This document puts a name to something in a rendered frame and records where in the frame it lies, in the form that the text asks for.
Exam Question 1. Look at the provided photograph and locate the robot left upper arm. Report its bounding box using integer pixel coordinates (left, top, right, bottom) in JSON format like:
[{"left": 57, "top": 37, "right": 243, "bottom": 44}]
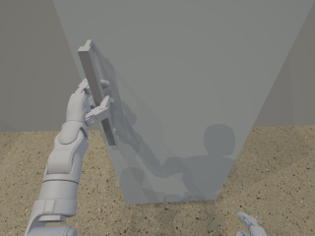
[{"left": 27, "top": 225, "right": 78, "bottom": 236}]

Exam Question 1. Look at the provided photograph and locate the handle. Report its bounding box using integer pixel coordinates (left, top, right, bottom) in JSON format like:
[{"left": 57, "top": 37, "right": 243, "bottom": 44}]
[{"left": 78, "top": 39, "right": 117, "bottom": 146}]

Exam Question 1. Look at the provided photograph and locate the fridge door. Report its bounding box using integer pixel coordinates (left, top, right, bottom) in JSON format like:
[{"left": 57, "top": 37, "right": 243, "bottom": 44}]
[{"left": 52, "top": 0, "right": 315, "bottom": 205}]

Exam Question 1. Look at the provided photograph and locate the robot left hand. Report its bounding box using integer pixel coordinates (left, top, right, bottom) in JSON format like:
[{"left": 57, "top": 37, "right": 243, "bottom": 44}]
[{"left": 66, "top": 78, "right": 114, "bottom": 130}]

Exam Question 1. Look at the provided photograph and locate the left robot forearm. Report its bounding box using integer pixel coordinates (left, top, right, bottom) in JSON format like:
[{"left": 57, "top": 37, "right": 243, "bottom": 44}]
[{"left": 24, "top": 121, "right": 89, "bottom": 236}]

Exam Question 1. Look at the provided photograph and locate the robot right hand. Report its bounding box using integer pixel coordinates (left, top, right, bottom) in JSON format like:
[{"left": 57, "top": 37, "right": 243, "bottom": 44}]
[{"left": 236, "top": 211, "right": 267, "bottom": 236}]

